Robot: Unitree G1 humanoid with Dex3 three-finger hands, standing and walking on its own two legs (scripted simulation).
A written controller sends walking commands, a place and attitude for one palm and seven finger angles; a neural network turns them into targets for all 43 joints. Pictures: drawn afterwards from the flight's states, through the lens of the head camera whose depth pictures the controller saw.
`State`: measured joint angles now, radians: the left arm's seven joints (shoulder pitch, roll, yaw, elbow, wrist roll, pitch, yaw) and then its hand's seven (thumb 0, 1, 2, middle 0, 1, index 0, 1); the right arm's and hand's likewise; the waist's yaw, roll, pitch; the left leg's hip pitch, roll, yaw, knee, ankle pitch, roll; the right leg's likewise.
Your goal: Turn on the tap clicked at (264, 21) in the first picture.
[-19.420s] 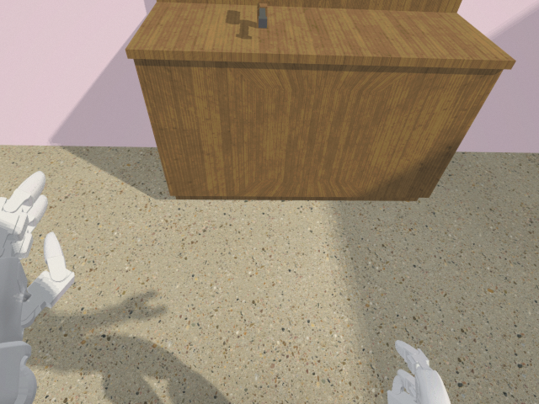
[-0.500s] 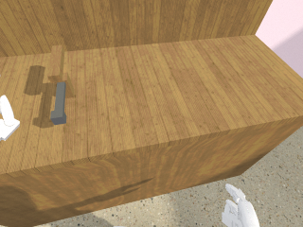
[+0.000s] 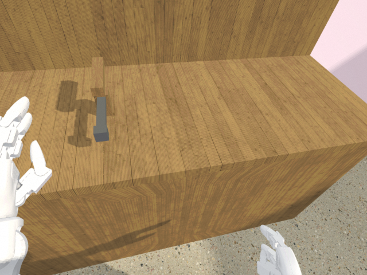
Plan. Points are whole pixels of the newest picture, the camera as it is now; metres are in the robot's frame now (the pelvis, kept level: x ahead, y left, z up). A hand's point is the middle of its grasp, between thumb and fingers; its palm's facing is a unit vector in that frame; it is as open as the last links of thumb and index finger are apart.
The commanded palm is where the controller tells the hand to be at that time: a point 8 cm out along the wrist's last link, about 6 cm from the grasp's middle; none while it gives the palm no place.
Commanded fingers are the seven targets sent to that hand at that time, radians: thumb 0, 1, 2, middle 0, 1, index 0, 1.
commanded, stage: come to a stop and stand still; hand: left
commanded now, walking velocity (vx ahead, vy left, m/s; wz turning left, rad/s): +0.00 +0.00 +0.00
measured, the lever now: (101, 133) +0.37 +0.23 +0.09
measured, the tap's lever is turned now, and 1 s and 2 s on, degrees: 0 0 0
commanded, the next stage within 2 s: look again from close up in 0.02 s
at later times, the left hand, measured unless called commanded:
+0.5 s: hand (63, 161) +0.24 +0.24 +0.16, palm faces +0.39 -0.85 -0.36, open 7.4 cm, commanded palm +0.18 +0.27 +0.18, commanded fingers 0.00 0.90 0.90 -0.20 -0.30 -0.20 -0.30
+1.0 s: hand (97, 159) +0.25 +0.18 +0.17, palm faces +0.35 -0.85 -0.40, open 7.4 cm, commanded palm +0.19 +0.22 +0.18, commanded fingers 0.00 0.90 0.90 -0.20 -0.30 -0.20 -0.30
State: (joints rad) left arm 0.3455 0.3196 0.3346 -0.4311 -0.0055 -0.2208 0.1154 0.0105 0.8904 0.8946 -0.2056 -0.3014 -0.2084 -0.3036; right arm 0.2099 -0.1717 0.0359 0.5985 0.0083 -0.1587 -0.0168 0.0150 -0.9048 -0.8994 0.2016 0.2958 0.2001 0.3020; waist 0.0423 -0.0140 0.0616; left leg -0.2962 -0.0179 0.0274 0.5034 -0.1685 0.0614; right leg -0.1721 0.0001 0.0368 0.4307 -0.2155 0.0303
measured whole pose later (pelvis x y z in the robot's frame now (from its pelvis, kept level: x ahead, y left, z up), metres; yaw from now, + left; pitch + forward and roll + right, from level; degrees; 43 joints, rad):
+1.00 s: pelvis +0.03 -0.06 +0.00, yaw +0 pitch -1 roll -2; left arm 0.44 0.38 0.37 -0.53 -0.07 -0.14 0.09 0.01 0.89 0.89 -0.21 -0.30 -0.21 -0.30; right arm 0.18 -0.18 0.00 0.55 0.02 -0.08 -0.02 0.01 -0.91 -0.90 0.20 0.30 0.20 0.30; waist 0.02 0.01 0.08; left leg -0.29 0.06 -0.01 0.51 -0.20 -0.02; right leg -0.16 0.08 0.01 0.42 -0.24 -0.03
